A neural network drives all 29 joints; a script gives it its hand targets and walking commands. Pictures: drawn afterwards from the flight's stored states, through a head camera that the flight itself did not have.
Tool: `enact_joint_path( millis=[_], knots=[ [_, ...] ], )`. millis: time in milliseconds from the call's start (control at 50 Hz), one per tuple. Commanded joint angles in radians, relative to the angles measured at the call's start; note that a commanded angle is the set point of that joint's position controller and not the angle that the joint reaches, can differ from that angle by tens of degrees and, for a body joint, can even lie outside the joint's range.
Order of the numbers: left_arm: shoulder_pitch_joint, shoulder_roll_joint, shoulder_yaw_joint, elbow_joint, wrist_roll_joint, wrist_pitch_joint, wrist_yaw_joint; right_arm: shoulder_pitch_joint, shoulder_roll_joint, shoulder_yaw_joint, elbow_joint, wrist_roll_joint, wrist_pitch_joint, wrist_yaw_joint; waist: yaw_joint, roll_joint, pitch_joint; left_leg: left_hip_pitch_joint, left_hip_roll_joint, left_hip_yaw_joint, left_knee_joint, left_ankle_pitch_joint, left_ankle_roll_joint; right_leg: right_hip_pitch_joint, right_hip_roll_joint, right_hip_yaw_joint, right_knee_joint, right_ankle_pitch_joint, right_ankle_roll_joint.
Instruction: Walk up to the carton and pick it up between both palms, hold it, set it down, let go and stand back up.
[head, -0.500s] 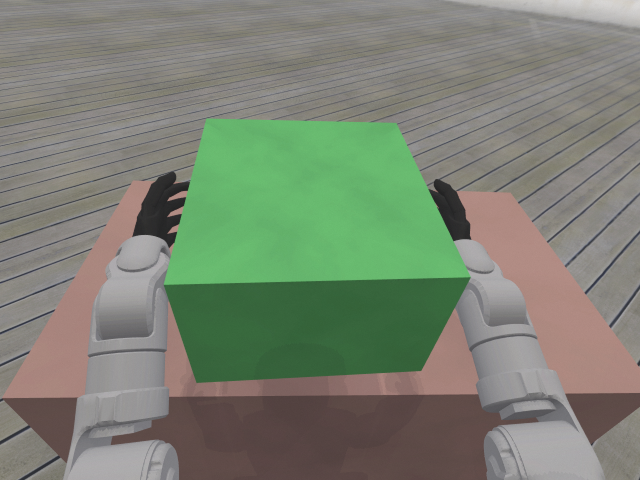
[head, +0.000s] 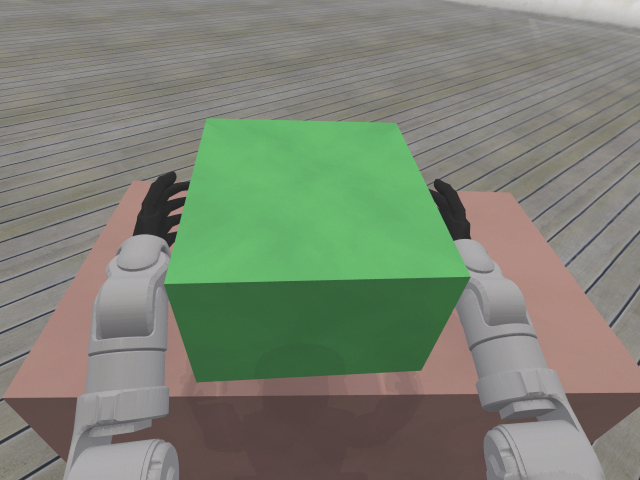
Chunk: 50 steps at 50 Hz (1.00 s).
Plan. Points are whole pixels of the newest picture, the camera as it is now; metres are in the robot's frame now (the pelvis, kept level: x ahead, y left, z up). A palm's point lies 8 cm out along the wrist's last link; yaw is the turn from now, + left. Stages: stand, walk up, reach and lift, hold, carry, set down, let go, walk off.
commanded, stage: hold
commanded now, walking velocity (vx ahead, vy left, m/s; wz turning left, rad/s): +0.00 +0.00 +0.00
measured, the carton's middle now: (307, 237) +0.38 +0.00 +0.15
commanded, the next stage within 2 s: none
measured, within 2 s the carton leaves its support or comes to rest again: neither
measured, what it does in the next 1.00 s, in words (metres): stands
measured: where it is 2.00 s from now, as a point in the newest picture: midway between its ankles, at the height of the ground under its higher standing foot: outside the picture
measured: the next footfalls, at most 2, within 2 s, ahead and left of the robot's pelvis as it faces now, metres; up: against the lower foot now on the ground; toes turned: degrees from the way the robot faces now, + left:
none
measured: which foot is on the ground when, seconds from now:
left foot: down 0.00-1.00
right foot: down 0.00-1.00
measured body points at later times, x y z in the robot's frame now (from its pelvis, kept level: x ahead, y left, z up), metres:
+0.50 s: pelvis +0.00 +0.00 +0.00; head -0.05 +0.02 +0.45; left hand +0.37 +0.19 +0.18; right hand +0.37 -0.17 +0.17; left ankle +0.04 +0.11 -0.75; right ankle -0.01 -0.11 -0.75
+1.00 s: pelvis +0.00 +0.00 +0.00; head -0.05 +0.02 +0.45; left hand +0.36 +0.19 +0.18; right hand +0.37 -0.18 +0.17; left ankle +0.04 +0.11 -0.75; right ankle -0.01 -0.11 -0.75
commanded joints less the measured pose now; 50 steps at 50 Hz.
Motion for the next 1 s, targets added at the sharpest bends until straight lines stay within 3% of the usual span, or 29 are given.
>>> enact_joint_path(
  millis=[0, 280, 300, 340, 380, 400, 420, 480, 560, 600, 620, 640, 680, 720, 800, 840, 880, 900, 940, 980],
  knots=[
    [-0.691, -0.621, -0.525, -0.215, -0.144, -0.074, -0.139, -0.873, 0.606, 0.452, -0.398, 0.123, -0.07, 0.123, -0.004, 0.053, -0.405, 0.297, -0.013, -0.004, 0.011, 0.197, -0.012, -0.02, 0.008, -0.009, -0.035, 0.217, 0.048],
    [-0.689, -0.619, -0.525, -0.218, -0.144, -0.074, -0.14, -0.871, 0.606, 0.454, -0.401, 0.124, -0.07, 0.122, -0.004, 0.052, -0.406, 0.296, -0.014, -0.005, 0.011, 0.2, -0.012, -0.015, 0.008, -0.008, -0.034, 0.224, 0.049],
    [-0.751, -0.595, -0.489, -0.177, -0.129, -0.075, -0.141, -0.962, 0.604, 0.441, -0.4, 0.11, -0.071, 0.125, 0.006, 0.057, -0.384, 0.271, -0.015, 0.003, -0.003, 0.179, -0.01, -0.001, 0.011, -0.008, -0.04, 0.179, 0.055],
    [-0.753, -0.595, -0.488, -0.194, -0.127, -0.08, -0.135, -0.923, 0.604, 0.432, -0.356, 0.102, -0.074, 0.129, 0.006, 0.071, -0.415, 0.276, -0.016, 0.0, -0.006, 0.185, -0.008, 0.019, 0.004, -0.004, -0.042, 0.166, 0.049],
    [-0.716, -0.601, -0.473, -0.187, -0.123, -0.072, -0.136, -0.926, 0.608, 0.444, -0.385, 0.105, -0.081, 0.129, 0.015, 0.036, -0.451, 0.295, -0.016, 0.001, 0.002, 0.222, -0.005, 0.033, 0.01, -0.009, -0.033, 0.217, 0.055],
    [-0.709, -0.59, -0.449, -0.151, -0.111, -0.067, -0.14, -0.922, 0.593, 0.43, -0.344, 0.103, -0.074, 0.124, 0.023, 0.036, -0.393, 0.277, -0.017, 0.0, 0.007, 0.228, -0.004, 0.035, 0.01, -0.006, -0.034, 0.229, 0.06],
    [-0.706, -0.57, -0.44, -0.144, -0.108, -0.064, -0.144, -0.909, 0.596, 0.428, -0.313, 0.105, -0.067, 0.122, 0.021, 0.029, -0.366, 0.265, -0.014, 0.007, -0.003, 0.215, -0.003, 0.029, 0.013, -0.007, -0.037, 0.217, 0.058],
    [-0.736, -0.606, -0.489, -0.21, -0.126, -0.079, -0.139, -0.911, 0.597, 0.439, -0.364, 0.121, -0.084, 0.124, 0.01, 0.069, -0.425, 0.292, -0.008, 0.0, 0.014, 0.287, -0.019, 0.041, 0.019, -0.002, -0.03, 0.245, 0.051],
    [-0.697, -0.596, -0.481, -0.174, -0.119, -0.064, -0.148, -0.855, 0.565, 0.398, -0.328, 0.089, -0.075, 0.119, -0.028, 0.06, -0.392, 0.295, -0.008, 0.0, 0.01, 0.222, -0.016, 0.024, 0.009, -0.008, -0.045, 0.185, 0.043],
    [-0.736, -0.6, -0.489, -0.189, -0.126, -0.072, -0.148, -0.882, 0.577, 0.388, -0.298, 0.095, -0.076, 0.131, -0.022, 0.075, -0.362, 0.272, 0.0, -0.006, -0.013, 0.183, -0.019, -0.003, 0.01, -0.011, -0.052, 0.137, 0.038],
    [-0.72, -0.58, -0.45, -0.137, -0.11, -0.066, -0.155, -0.878, 0.578, 0.385, -0.279, 0.082, -0.072, 0.131, -0.023, 0.056, -0.324, 0.242, -0.008, 0.004, -0.019, 0.155, -0.008, 0.013, 0.002, -0.006, -0.062, 0.141, 0.042],
    [-0.73, -0.604, -0.473, -0.176, -0.119, -0.075, -0.154, -0.904, 0.592, 0.404, -0.335, 0.089, -0.085, 0.129, -0.019, 0.05, -0.398, 0.279, -0.014, 0.003, -0.003, 0.213, -0.012, 0.024, 0.007, -0.011, -0.039, 0.204, 0.045],
    [-0.754, -0.582, -0.469, -0.173, -0.123, -0.086, -0.153, -0.936, 0.607, 0.413, -0.353, 0.1, -0.089, 0.124, -0.011, 0.027, -0.418, 0.273, -0.013, 0.0, 0.001, 0.201, -0.001, 0.06, 0.001, -0.006, -0.037, 0.226, 0.055],
    [-0.738, -0.611, -0.486, -0.179, -0.123, -0.09, -0.149, -0.927, 0.61, 0.435, -0.371, 0.105, -0.094, 0.123, -0.005, 0.073, -0.426, 0.286, -0.011, -0.004, 0.006, 0.224, -0.013, 0.047, 0.006, -0.004, -0.034, 0.236, 0.05],
    [-0.682, -0.604, -0.491, -0.21, -0.119, -0.083, -0.139, -0.909, 0.596, 0.459, -0.422, 0.122, -0.099, 0.115, -0.005, 0.056, -0.446, 0.305, -0.015, -0.01, 0.028, 0.325, -0.02, 0.072, 0.013, -0.005, -0.027, 0.315, 0.06],
    [-0.692, -0.574, -0.464, -0.188, -0.11, -0.083, -0.147, -0.914, 0.606, 0.462, -0.395, 0.126, -0.09, 0.11, 0.006, 0.03, -0.402, 0.261, -0.019, -0.002, 0.004, 0.231, -0.005, 0.069, 0.005, -0.004, -0.031, 0.267, 0.062],
    [-0.706, -0.578, -0.479, -0.218, -0.124, -0.082, -0.142, -0.903, 0.61, 0.454, -0.381, 0.128, -0.09, 0.119, 0.009, 0.027, -0.395, 0.273, -0.013, -0.002, 0.001, 0.255, -0.004, 0.052, 0.012, -0.011, -0.031, 0.257, 0.059],
    [-0.713, -0.581, -0.473, -0.218, -0.117, -0.08, -0.14, -0.881, 0.598, 0.44, -0.35, 0.109, -0.085, 0.121, 0.003, 0.055, -0.383, 0.277, -0.014, 0.002, 0.001, 0.227, -0.01, 0.037, 0.012, -0.007, -0.032, 0.222, 0.051],
    [-0.703, -0.582, -0.449, -0.14, -0.094, -0.063, -0.148, -0.874, 0.583, 0.398, -0.306, 0.076, -0.078, 0.125, -0.003, 0.044, -0.331, 0.276, -0.012, 0.015, -0.021, 0.141, -0.004, -0.002, 0.006, -0.015, -0.055, 0.127, 0.052],
    [-0.725, -0.597, -0.479, -0.199, -0.119, -0.073, -0.148, -0.908, 0.617, 0.433, -0.334, 0.11, -0.086, 0.133, 0.018, 0.059, -0.368, 0.255, -0.014, 0.003, -0.011, 0.183, 0.0, 0.024, 0.0, -0.004, -0.042, 0.172, 0.046]
  ],
)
